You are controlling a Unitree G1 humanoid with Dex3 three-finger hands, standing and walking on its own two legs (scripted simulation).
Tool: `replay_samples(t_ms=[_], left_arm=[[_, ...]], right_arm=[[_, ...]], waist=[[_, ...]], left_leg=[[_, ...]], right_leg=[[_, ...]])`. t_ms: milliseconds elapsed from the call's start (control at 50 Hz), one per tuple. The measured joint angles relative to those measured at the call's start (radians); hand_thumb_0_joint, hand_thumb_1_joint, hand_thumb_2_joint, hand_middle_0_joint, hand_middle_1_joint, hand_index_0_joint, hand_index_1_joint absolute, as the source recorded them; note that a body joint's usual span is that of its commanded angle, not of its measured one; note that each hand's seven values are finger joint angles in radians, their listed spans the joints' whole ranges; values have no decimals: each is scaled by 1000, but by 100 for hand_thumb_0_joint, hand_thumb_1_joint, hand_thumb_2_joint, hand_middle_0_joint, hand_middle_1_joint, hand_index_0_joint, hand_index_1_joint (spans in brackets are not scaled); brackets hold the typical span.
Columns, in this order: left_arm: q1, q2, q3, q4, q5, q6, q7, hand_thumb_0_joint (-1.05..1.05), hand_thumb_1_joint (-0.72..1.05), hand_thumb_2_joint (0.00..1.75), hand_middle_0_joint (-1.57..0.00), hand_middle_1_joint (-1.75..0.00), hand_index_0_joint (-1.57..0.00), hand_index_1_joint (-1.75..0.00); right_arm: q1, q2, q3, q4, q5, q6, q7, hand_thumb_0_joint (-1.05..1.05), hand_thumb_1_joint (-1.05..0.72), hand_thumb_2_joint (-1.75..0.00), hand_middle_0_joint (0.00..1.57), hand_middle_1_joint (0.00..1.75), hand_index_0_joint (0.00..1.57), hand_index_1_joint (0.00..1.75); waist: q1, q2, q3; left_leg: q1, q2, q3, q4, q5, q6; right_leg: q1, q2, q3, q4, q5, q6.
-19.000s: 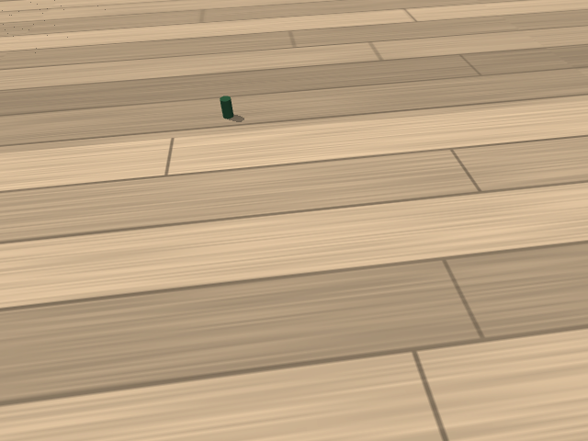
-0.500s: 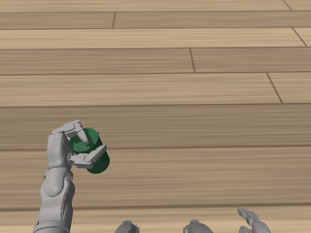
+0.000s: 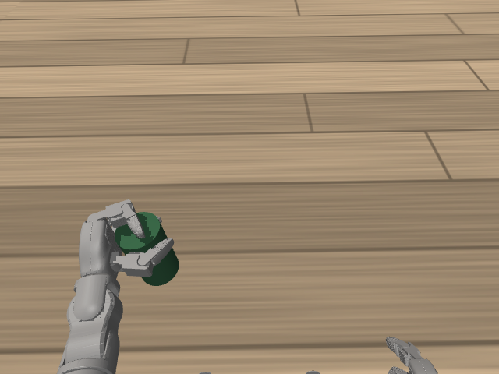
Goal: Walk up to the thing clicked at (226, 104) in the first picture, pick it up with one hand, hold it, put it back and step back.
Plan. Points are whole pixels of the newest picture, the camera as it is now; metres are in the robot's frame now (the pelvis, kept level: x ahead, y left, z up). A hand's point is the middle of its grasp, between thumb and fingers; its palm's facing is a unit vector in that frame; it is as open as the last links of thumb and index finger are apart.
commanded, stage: hold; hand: left
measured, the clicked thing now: (149, 250) +0.33 +0.18 +0.00
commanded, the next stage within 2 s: none
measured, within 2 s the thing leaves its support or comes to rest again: neither
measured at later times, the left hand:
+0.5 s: hand (143, 233) +0.33 +0.17 +0.07, palm faces +0.14 -0.99 -0.03, open 6.2 cm
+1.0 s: hand (141, 238) +0.32 +0.17 +0.07, palm faces +0.13 -0.99 -0.03, open 5.9 cm
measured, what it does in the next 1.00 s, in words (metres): stands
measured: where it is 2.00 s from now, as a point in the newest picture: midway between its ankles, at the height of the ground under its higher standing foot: outside the picture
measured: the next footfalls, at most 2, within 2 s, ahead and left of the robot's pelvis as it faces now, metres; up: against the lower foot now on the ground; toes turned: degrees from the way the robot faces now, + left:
none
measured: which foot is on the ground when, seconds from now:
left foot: down 0.00-1.00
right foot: down 0.00-1.00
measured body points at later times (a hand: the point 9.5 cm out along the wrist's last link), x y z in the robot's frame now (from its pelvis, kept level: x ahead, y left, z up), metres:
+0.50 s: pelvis +0.00 +0.00 +0.01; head +0.04 +0.00 +0.46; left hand +0.32 +0.22 +0.07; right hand +0.14 -0.25 -0.10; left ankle +0.01 +0.14 -0.69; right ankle +0.00 -0.13 -0.69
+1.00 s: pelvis -0.01 +0.00 +0.02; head +0.03 +0.00 +0.46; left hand +0.31 +0.22 +0.07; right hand +0.13 -0.25 -0.09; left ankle +0.01 +0.14 -0.69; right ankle +0.00 -0.13 -0.69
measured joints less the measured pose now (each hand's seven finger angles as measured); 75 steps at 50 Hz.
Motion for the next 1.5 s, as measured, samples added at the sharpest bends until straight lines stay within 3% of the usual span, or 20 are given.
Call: replay_samples(t_ms=[680,900,1500], left_arm=[[15,-19,-32,-7,12,15,18,2,-21,97,-72,-106,-128,-137],[7,-19,-19,8,12,0,21,2,-21,97,-72,-105,-131,-139],[1,-25,-30,15,14,-5,20,2,-21,97,-72,-105,-131,-139]], right_arm=[[-11,4,0,13,0,1,5,1,-91,-90,20,30,20,30],[-11,6,1,19,-3,-4,5,1,-92,-90,20,30,20,30],[-7,2,-5,31,-2,-20,12,1,-91,-90,20,30,20,30]], waist=[[4,2,23],[6,-3,31],[9,1,41]], left_leg=[[119,-4,6,-102,44,-1],[129,-6,7,-115,56,0],[141,-7,11,-131,62,3]], right_leg=[[114,-2,2,-92,38,-1],[123,-3,2,-103,50,-1],[135,-4,6,-123,59,2]])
